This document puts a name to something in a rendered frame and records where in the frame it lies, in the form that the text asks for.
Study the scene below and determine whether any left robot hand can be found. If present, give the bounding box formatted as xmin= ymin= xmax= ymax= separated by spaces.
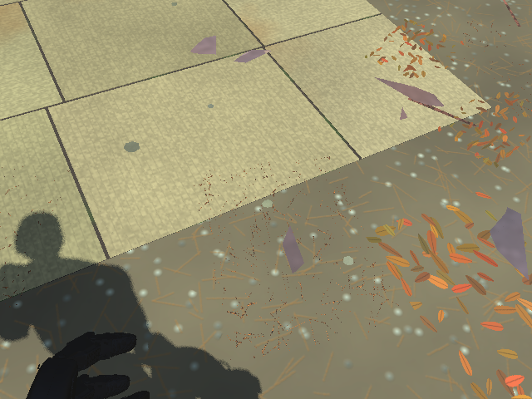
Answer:
xmin=26 ymin=332 xmax=150 ymax=399

